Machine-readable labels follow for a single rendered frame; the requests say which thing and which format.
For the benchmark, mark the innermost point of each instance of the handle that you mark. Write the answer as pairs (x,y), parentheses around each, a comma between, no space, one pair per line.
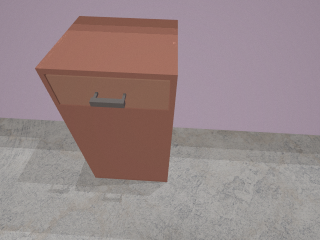
(107,102)

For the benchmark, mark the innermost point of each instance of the cabinet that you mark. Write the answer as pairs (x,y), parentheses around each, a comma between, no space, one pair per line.
(118,143)

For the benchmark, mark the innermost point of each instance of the drawer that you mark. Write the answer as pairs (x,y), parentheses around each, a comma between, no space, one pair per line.
(140,93)

